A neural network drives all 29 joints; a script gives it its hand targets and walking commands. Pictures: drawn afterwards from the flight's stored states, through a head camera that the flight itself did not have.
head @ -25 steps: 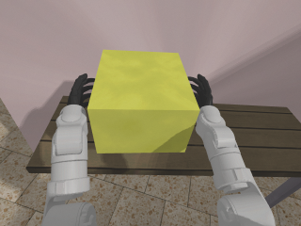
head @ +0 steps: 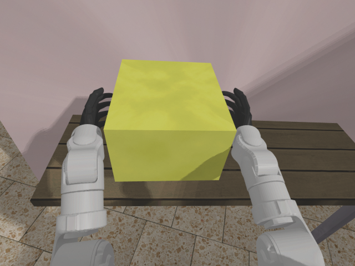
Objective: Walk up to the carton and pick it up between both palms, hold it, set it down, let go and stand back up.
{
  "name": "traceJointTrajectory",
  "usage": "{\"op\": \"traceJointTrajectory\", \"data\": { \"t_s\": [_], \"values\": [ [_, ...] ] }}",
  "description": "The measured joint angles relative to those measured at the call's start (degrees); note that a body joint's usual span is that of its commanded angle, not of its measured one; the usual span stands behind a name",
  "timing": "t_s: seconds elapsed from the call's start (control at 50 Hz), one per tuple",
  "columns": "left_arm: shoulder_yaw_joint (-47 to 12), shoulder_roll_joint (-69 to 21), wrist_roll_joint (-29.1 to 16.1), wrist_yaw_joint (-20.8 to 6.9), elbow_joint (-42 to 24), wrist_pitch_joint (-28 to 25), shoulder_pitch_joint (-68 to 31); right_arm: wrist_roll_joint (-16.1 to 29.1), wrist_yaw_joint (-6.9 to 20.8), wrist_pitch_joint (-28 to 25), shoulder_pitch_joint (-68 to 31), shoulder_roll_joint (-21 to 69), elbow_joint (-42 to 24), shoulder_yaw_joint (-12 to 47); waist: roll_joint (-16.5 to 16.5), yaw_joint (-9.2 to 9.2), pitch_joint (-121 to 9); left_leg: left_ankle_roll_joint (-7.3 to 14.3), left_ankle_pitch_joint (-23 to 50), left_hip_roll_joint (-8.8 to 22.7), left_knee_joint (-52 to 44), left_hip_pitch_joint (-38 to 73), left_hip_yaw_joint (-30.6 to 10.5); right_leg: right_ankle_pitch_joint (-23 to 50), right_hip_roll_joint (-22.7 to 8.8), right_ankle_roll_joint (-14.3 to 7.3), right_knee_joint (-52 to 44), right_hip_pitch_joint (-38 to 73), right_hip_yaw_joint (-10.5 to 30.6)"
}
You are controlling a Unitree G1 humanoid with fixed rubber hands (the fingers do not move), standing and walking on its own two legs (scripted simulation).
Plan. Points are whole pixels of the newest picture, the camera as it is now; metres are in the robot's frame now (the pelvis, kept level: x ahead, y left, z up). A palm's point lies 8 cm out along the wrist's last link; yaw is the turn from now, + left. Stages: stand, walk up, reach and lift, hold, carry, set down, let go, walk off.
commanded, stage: hold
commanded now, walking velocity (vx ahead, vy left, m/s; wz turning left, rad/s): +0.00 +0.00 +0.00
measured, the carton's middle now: (167, 116) +0.41 +0.00 +0.15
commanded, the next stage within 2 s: set down in 1.64 s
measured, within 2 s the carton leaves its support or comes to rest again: neither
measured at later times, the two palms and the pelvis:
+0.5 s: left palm (90, 124) +0.35 +0.17 +0.17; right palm (239, 123) +0.35 -0.15 +0.17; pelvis -0.01 +0.00 +0.00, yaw +0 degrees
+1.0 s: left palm (90, 125) +0.35 +0.17 +0.17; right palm (240, 124) +0.35 -0.15 +0.17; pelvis +0.00 +0.00 +0.00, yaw -1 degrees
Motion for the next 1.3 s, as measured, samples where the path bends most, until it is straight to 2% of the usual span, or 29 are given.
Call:
{"op": "traceJointTrajectory", "data": {
  "t_s": [0.3, 0.6, 1.3],
  "values": [
    [1.0, -0.1, 0.2, 0.0, 2.6, -0.2, -2.0, -1.2, 0.5, -0.4, -1.9, 0.1, 2.8, -1.0, 0.4, 1.16, -0.6, 0.1, 0.8, 0.1, -0.8, -0.6, 0.9, 0.6, 0.0, 0.0, 0.3, -1.4, 0.9],
    [0.6, 0.1, 0.4, 0.2, 2.9, -0.5, -2.1, -1.2, 0.8, -1.2, -2.0, 0.3, 3.6, -1.4, -0.3, 0.54, -0.3, 0.2, 0.5, 0.0, -0.3, -0.5, 0.5, 0.4, -0.1, 0.1, 0.3, -1.0, 0.4],
    [0.5, -0.2, 0.2, 0.5, 2.3, -0.3, -1.5, -0.9, 0.8, -1.0, -1.7, -0.1, 3.1, -1.0, 0.1, 0.66, -0.3, 0.2, 0.4, 0.0, -0.3, -0.4, 0.6, 0.4, 0.0, 0.1, 0.2, -0.8, 0.5]
  ]
}}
